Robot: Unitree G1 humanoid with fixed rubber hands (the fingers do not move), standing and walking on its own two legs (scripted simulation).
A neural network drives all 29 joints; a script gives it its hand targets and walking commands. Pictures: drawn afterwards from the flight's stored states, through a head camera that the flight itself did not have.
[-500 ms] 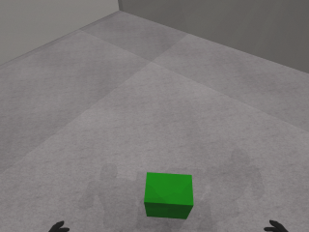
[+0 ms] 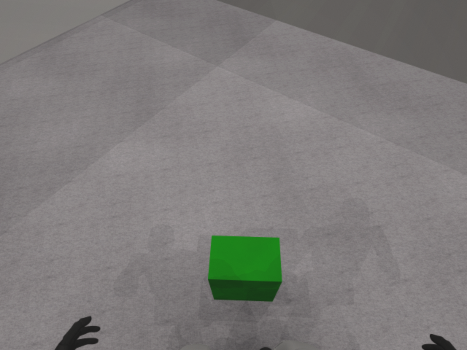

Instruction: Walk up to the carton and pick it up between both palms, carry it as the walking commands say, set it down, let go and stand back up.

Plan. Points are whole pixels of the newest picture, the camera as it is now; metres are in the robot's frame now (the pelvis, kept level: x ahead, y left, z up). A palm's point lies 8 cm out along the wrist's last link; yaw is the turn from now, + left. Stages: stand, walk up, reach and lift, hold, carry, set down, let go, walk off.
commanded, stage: walk up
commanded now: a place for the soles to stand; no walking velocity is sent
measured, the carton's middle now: (244, 270) +0.42 -0.01 -0.62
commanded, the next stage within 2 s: none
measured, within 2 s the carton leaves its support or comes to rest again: neither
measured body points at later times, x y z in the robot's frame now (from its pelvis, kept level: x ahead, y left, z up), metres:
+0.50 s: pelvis -0.02 -0.05 -0.01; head +0.03 -0.05 +0.44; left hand +0.08 +0.28 -0.12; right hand +0.13 -0.38 -0.11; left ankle +0.00 +0.11 -0.73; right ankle -0.02 -0.17 -0.73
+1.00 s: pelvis -0.03 -0.03 +0.01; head -0.02 -0.03 +0.46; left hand +0.11 +0.29 -0.10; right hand +0.07 -0.36 -0.10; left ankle -0.01 +0.11 -0.73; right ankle -0.02 -0.17 -0.73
